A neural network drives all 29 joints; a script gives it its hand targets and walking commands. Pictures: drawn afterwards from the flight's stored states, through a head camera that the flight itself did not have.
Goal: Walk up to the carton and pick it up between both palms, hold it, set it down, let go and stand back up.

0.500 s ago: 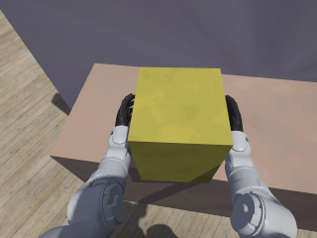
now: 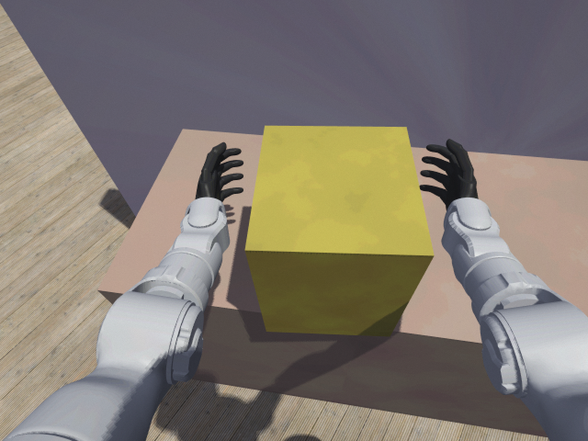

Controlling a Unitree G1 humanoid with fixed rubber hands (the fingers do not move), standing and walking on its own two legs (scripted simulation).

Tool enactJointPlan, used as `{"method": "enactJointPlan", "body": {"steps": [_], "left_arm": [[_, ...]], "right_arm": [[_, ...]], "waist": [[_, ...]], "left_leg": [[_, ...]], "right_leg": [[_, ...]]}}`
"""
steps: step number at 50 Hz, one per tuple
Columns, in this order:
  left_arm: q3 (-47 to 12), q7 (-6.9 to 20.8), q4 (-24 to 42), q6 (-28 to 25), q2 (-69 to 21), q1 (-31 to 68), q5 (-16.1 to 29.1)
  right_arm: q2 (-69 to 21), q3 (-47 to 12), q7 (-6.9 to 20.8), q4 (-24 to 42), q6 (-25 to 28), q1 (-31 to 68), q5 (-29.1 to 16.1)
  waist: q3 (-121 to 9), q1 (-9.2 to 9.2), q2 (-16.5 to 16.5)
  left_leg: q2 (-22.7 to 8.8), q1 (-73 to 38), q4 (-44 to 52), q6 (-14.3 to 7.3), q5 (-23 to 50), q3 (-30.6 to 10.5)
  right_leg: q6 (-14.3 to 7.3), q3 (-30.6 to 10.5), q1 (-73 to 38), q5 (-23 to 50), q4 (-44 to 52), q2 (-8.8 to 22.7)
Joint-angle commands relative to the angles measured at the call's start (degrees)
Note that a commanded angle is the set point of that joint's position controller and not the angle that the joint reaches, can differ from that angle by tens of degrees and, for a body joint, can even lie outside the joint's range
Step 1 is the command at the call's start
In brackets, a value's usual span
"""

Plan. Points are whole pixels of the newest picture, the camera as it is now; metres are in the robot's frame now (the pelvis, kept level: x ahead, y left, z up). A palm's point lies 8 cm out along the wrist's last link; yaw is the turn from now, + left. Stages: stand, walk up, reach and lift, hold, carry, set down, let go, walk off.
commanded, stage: set down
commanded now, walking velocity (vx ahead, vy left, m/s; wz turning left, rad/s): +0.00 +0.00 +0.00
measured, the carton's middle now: (331, 237) +0.41 +0.00 +0.02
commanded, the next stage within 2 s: none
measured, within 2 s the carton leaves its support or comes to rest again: neither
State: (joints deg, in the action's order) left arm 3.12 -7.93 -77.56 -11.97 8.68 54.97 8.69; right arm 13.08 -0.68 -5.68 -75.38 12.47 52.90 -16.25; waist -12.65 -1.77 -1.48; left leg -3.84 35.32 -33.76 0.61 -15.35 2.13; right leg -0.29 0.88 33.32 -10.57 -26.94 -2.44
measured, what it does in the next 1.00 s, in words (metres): stands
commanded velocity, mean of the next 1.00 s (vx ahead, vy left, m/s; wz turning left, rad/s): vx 0.00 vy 0.00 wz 0.00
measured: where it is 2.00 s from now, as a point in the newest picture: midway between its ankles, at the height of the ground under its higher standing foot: outside the picture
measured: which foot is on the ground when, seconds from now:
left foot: down 0.00-1.00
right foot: down 0.00-1.00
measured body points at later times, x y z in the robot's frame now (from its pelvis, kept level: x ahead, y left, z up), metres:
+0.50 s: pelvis -0.03 -0.03 +0.00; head +0.01 -0.01 +0.45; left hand +0.44 +0.18 +0.16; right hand +0.45 -0.18 +0.16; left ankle -0.01 +0.11 -0.73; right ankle +0.01 -0.12 -0.73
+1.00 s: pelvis -0.02 -0.02 +0.01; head +0.00 -0.01 +0.46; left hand +0.38 +0.19 +0.09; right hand +0.39 -0.19 +0.09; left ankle -0.01 +0.11 -0.73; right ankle +0.01 -0.12 -0.73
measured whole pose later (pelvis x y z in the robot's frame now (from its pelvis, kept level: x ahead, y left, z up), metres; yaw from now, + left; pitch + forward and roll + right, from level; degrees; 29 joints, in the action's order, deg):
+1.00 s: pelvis -0.02 -0.02 +0.01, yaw +2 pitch +3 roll -1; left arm 4.6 -3.9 -39.3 11.1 12.5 34.3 8.8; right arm 9.2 1.6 -9.6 -41.5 -5.7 34.3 -15.3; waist -0.9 0.6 1.2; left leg -2.8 16.6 -24.3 2.0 -10.7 0.1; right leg -2.0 2.0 16.1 -9.0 -22.0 -2.1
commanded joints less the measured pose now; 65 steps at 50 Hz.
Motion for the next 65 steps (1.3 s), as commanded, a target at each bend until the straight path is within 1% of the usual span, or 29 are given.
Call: {"method": "enactJointPlan", "body": {"steps": [1, 4, 8, 11, 14, 18, 22, 25, 28, 33, 36, 38, 42, 44, 46, 50, 53, 59, 62, 65], "left_arm": [[-3.19, -0.17, 19.53, 1.42, 6.83, 31.16, 3.56], [-3.96, 0.44, 21.69, 5.11, 7.98, 32.22, 4.63], [-4.06, 0.72, 22.2, 8.34, 10.86, 34.45, 5.66], [-4.03, 0.49, 20.76, 10.2, 13.02, 35.98, 6.4], [-3.99, 0.43, 19.28, 12.04, 14.83, 37.36, 7.02], [-3.41, 0.76, 20.36, 14.95, 17.17, 39.31, 7.13], [-2.65, 1.14, 23.7, 18.46, 18.73, 40.46, 6.85], [-2.04, 1.82, 24.92, 20.9, 18.26, 38.41, 6.03], [-0.97, 2.91, 26.3, 22.57, 16.87, 33.9, 4.28], [1.91, 4.98, 31.2, 23.25, 13.74, 22.43, -0.28], [3.38, 5.72, 36.64, 22.43, 12.81, 17.39, -2.29], [3.75, 5.6, 41.09, 21.64, 12.97, 16.54, -2.32], [3.33, 4.41, 48.85, 19.99, 13.02, 15.67, -0.77], [2.93, 3.9, 51.63, 19.33, 12.68, 13.74, -0.13], [2.75, 3.73, 53.9, 19.05, 12.31, 10.65, 0.24], [3.28, 4.49, 57.09, 19.68, 11.5, 2.51, -0.03], [3.76, 5.42, 58.58, 20.53, 10.35, -3.56, -0.84], [3.36, 6.4, 60.58, 20.53, 7.06, -13.44, -2.32], [2.64, 6.2, 61.81, 18.99, 6.11, -16.84, -2.6], [1.64, 5.56, 63.34, 16.34, 5.78, -19.84, -2.65]], "right_arm": [[13.56, -2.11, 1.77, 13.84, -1.14, 30.88, -5.41], [14.23, -2.96, 2.92, 14.18, -4.56, 31.79, -7.05], [14.29, -2.94, 3.43, 15.55, -8.31, 33.71, -7.82], [13.88, -2.48, 3.17, 16.21, -10.85, 35.49, -7.37], [13.45, -1.69, 2.24, 17.26, -13.15, 37.18, -6.43], [13.32, -0.07, 0.05, 21.02, -15.8, 39.08, -4.7], [13.32, 1.81, -2.3, 24.68, -18.63, 39.75, -3.03], [12.54, 2.28, -3.65, 25.23, -20.63, 37.85, -2.43], [11.3, 1.9, -4.62, 25.21, -21.76, 33.84, -2.69], [8.45, 0.7, -5.5, 26.87, -20.92, 23.26, -3.36], [6.86, 1.24, -5.53, 30.92, -19.09, 17.99, -2.83], [6.42, 2.39, -5.28, 35.07, -17.82, 16.76, -1.85], [5.8, 4.6, -4.42, 42.97, -15.87, 15.66, 0.64], [5.54, 4.9, -4.01, 45.71, -15.21, 13.97, 1.4], [5.41, 4.63, -3.72, 47.75, -14.71, 11.29, 1.64], [5.33, 3.48, -3.5, 49.89, -13.87, 4.28, 1.43], [5.04, 2.77, -3.29, 50.33, -13.13, -1.18, 1.3], [3.36, 2.48, -2.22, 51.8, -11.25, -10.75, 2.39], [2.62, 2.99, -1.35, 53.47, -9.99, -14.47, 3.4], [2.34, 3.73, -0.24, 55.47, -8.4, -17.8, 4.35]], "waist": [[-39.58, 1.9, -1.21], [-37.35, 1.81, -0.68], [-35.87, 0.99, 0.4], [-34.79, 0.57, 1.71], [-34.41, 0.42, 2.89], [-36.31, 0.77, 3.45], [-37.81, 1.95, 2.68], [-36.13, 2.76, 1.83], [-33.21, 3.3, 1.01], [-25.86, 3.67, 0.24], [-21.74, 3.47, -0.13], [-19.97, 3.32, -0.52], [-19.63, 2.94, -1.58], [-20.94, 2.72, -1.94], [-22.46, 2.52, -1.96], [-22.97, 2.32, -0.84], [-19.79, 2.28, 0.43], [-10.2, 2.06, 2.07], [-7.19, 1.76, 1.98], [-6.31, 1.41, 1.44]], "left_leg": [[1.6, -28.83, -1.04, 6.64, 35.6, -0.54], [1.94, -27.72, 0.46, 5.36, 30.93, -0.97], [2.6, -23.91, 2.72, 3.29, 22.99, -0.91], [2.97, -20.29, 4.46, 1.72, 16.96, -0.87], [3.33, -17.02, 6.05, 0.64, 13.01, -0.74], [3.99, -14.87, 7.46, 0.63, 12.5, -0.22], [4.51, -16.04, 8.24, 1.45, 14.05, 0.12], [4.72, -18.17, 8.88, 1.91, 15.31, 0.13], [4.93, -20.76, 9.73, 2.2, 17.37, 0.14], [5.3, -26.3, 11.08, 2.39, 21.38, 0.2], [5.56, -27.92, 11.74, 2.36, 21.72, 0.39], [5.62, -28.4, 11.83, 2.37, 20.8, 0.56], [5.41, -29.29, 11.24, 2.28, 18.33, 0.67], [5.25, -29.96, 10.68, 2.27, 18.55, 0.58], [5.13, -30.68, 10.11, 2.28, 19.98, 0.49], [5.1, -31.84, 9.72, 2.21, 23.56, 0.46], [5.16, -32.62, 10.36, 1.98, 24.18, 0.47], [5.23, -33.18, 12.6, 1.43, 21.0, 0.49], [5.25, -32.74, 13.39, 1.31, 19.39, 0.47], [5.25, -32.42, 13.63, 1.29, 18.87, 0.39]], "right_leg": [[0.92, 2.89, -11.21, 26.4, 0.22, -2.6], [0.99, 2.34, -11.27, 23.63, 1.06, -2.06], [1.24, 1.2, -12.61, 19.07, 1.52, -0.9], [1.47, 0.27, -14.44, 15.88, 1.42, -0.04], [1.76, -0.61, -17.3, 14.76, 1.25, 0.62], [2.26, -1.16, -22.73, 17.92, 1.05, 0.86], [2.36, -0.96, -25.96, 20.76, 1.71, 0.6], [2.38, -0.64, -27.47, 21.27, 2.77, 0.39], [2.69, -0.23, -29.79, 22.02, 3.92, 0.2], [3.32, 0.67, -33.42, 22.73, 5.79, -0.36], [3.34, 1.12, -33.81, 21.15, 6.58, -0.59], [3.2, 1.33, -32.59, 18.87, 6.92, -0.69], [2.55, 1.33, -29.01, 14.2, 7.06, -0.73], [2.2, 1.1, -28.45, 13.95, 6.77, -0.7], [2.02, 0.76, -28.96, 15.24, 6.36, -0.68], [2.18, 0.13, -31.55, 18.93, 5.85, -0.66], [2.34, -0.05, -32.7, 19.34, 6.17, -0.66], [1.89, -0.13, -31.23, 14.61, 8.09, -0.52], [1.51, -0.31, -30.17, 12.34, 8.72, -0.32], [1.17, -0.6, -29.63, 11.64, 8.78, -0.13]]}}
